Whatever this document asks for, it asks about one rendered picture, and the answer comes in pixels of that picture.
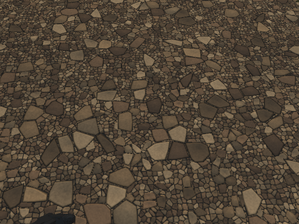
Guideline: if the robot left hand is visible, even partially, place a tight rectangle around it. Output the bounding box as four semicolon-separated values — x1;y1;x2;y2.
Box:
32;213;76;224

